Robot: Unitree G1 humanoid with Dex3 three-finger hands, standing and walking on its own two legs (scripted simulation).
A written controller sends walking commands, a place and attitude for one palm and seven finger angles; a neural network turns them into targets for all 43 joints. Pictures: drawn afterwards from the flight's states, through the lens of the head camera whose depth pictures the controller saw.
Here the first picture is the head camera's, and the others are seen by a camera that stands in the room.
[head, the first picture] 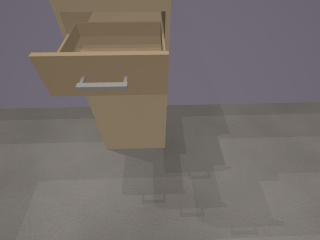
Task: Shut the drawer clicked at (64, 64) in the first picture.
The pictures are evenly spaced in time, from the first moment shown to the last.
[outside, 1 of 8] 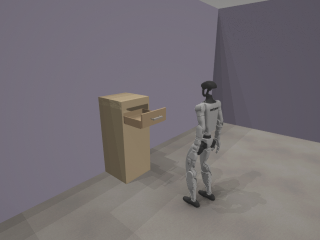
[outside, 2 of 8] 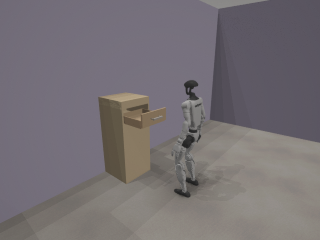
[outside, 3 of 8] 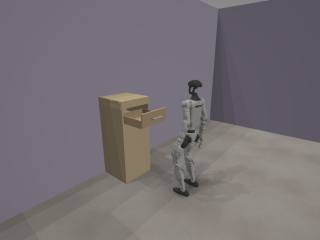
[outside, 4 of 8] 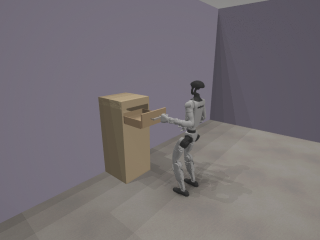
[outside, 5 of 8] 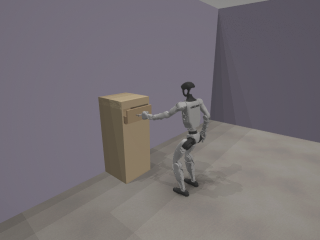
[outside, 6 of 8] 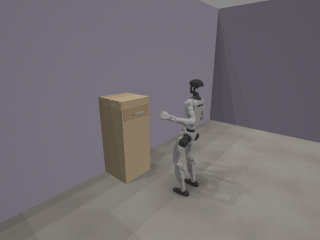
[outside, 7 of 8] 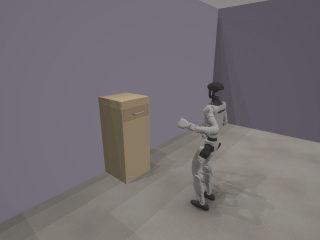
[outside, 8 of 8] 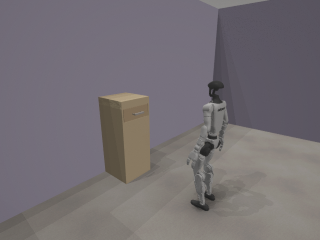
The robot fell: no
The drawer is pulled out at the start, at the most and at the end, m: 0.30 0.30 0.00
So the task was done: yes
